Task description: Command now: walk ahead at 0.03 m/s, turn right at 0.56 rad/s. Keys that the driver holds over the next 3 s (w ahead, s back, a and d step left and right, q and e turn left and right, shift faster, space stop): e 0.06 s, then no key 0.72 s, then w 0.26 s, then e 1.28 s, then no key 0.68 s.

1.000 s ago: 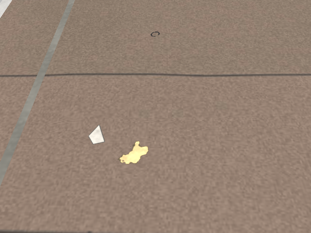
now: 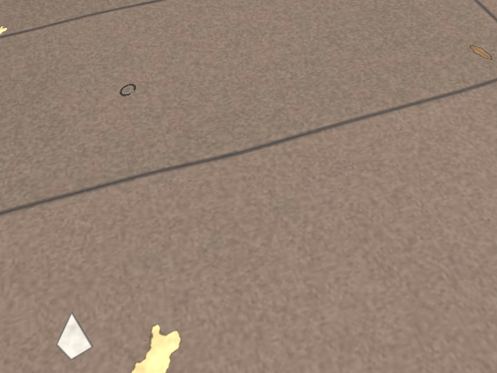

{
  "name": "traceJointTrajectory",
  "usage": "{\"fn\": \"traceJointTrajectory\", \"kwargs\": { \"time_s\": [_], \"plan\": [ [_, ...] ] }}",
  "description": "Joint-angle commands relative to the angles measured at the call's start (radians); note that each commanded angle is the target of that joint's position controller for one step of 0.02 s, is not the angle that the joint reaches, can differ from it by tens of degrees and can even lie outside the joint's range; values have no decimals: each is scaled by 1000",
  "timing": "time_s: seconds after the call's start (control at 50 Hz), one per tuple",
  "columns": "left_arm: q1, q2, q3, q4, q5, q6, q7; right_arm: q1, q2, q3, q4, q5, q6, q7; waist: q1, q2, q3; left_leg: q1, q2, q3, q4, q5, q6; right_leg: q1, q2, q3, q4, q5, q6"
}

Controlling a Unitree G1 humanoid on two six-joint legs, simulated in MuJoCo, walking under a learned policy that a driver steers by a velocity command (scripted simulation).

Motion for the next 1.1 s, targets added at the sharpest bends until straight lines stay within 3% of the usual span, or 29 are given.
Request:
{"fn": "traceJointTrajectory", "kwargs": {
  "time_s": [0.02,0.18,0.24,0.26,0.28,0.3,0.32,0.34,0.38,0.44,0.48,0.52,0.54,0.56,0.58,0.6,0.66,0.78,0.84,0.88,0.92,0.94,0.98,1.0,1.02,1.04,1.06,1.08,1.1],
  "plan": [
    [-19,169,47,-76,3,-7,17,26,-71,-18,-55,5,-7,-8,-25,-137,-205,-49,-1,-48,-87,64,-18,231,-233,260,-106,500,-195],
    [-31,156,35,-68,12,11,17,19,-68,-11,-54,11,-4,8,12,-191,-181,132,-4,-37,-354,117,-14,129,-216,317,-95,229,-170],
    [-59,131,17,-60,4,17,15,70,-52,-8,-40,5,-20,24,-27,-180,-158,261,-11,-6,-610,260,27,96,-183,328,-44,170,-125],
    [-29,109,8,-49,6,15,15,82,-66,-9,-38,-7,-25,26,-26,-145,-151,332,25,-39,-694,360,52,59,-147,313,-20,92,-79],
    [6,67,-5,-46,23,9,15,99,-130,-18,-48,-28,-27,23,0,9,-165,399,192,-206,-747,486,107,-6,-59,226,120,-73,-13],
    [29,62,-3,-63,19,1,14,56,-160,-18,-39,-40,-25,21,57,193,-123,323,317,-350,-765,563,249,-65,47,104,170,-296,37],
    [-9,116,8,-56,28,-3,18,13,-107,-5,-60,-42,-33,20,17,192,-116,256,346,-391,-798,498,315,-23,2,97,274,-363,74],
    [-37,147,22,-51,16,-2,20,3,-90,1,-61,-38,-39,17,3,166,-100,266,312,-363,-798,472,305,-34,-3,97,340,-350,85],
    [-33,126,25,-32,16,12,26,-2,-105,0,-50,-13,-45,11,-2,144,-91,318,276,-306,-774,512,277,-74,-23,98,403,-337,116],
    [-21,40,-3,-6,8,11,19,9,-85,7,-24,-2,-31,10,-5,128,-105,349,200,-194,-717,645,238,6,-40,38,238,-288,134],
    [-6,30,-5,21,-1,8,17,28,-79,11,-8,3,-19,12,-5,138,-128,373,173,-161,-679,695,225,98,-26,-5,35,-135,129],
    [-1,66,1,36,8,11,16,74,-69,16,10,8,-22,17,-14,110,-139,348,149,-157,-675,599,170,223,-44,23,-121,89,99],
    [-5,115,7,27,15,14,21,89,-61,22,13,-7,-33,24,-34,35,-156,299,124,-132,-657,507,127,289,-111,83,-80,275,74],
    [-9,150,18,47,12,17,18,128,-59,20,23,-10,-42,30,-74,-79,-159,298,61,-67,-679,388,89,259,-110,75,-13,220,31],
    [-11,102,11,44,15,14,8,75,-71,22,31,-12,-42,29,-28,-61,-144,335,40,-34,-651,328,59,195,-96,75,-29,108,17],
    [-11,73,1,56,24,9,4,42,-65,22,30,-9,-38,28,-25,-58,-118,336,37,-25,-641,310,52,161,-95,83,-51,57,20],
    [-11,72,-5,82,25,-11,6,43,-50,25,47,-8,-18,13,-33,-86,-67,331,38,-26,-635,331,57,114,-87,81,-68,47,38],
    [13,66,-15,135,21,-27,15,55,-49,23,103,-5,-9,2,-32,-64,-40,334,34,-24,-643,322,45,99,-77,78,-77,6,43],
    [58,104,-2,164,8,-20,23,66,-46,19,127,9,-8,-3,-11,-100,-14,245,-31,46,-559,1,55,82,-83,121,-129,-446,-10],
    [104,134,5,171,1,-28,23,36,-30,21,111,17,-30,0,13,-186,45,126,-46,75,-426,-29,66,75,-199,300,-242,-667,-89],
    [104,144,10,180,-8,-46,23,44,-25,19,106,29,-62,13,3,-231,85,98,1,31,-341,20,101,46,-297,438,-296,-661,-153],
    [75,130,7,174,-11,-52,23,70,-27,17,116,35,-76,21,-19,-230,86,120,14,25,-375,12,123,45,-297,422,-284,-609,-149],
    [-19,102,-2,147,-20,-51,17,205,-24,11,180,37,-96,34,-98,-180,57,370,-4,43,-596,111,152,-58,-208,278,-202,-475,-87],
    [-47,62,-12,133,-12,-56,16,295,-55,-1,221,26,-98,35,-125,-91,25,491,39,-48,-659,143,154,-120,-134,173,-45,-352,-43],
    [-69,-7,-29,101,-9,-67,16,397,-140,-21,247,20,-101,34,-138,164,-14,598,216,-379,-832,-74,231,-258,-5,-13,270,-276,33],
    [-93,38,-15,68,-27,-85,22,430,-190,-25,245,4,-111,48,-148,265,11,620,380,-712,-950,-132,348,-411,26,16,483,-418,42],
    [-51,76,-4,89,-42,-95,21,342,-131,-6,219,-5,-119,43,-96,143,58,591,391,-651,-921,-25,349,-462,-30,87,611,-379,29],
    [2,72,-3,125,-42,-99,14,288,-88,5,196,-2,-122,36,-67,101,62,582,341,-504,-889,153,308,-451,-48,101,640,-298,16],
    [25,64,0,146,-32,-99,11,259,-86,6,186,0,-120,31,-49,78,40,592,307,-382,-872,352,266,-437,-63,95,625,-234,12]
  ]
}}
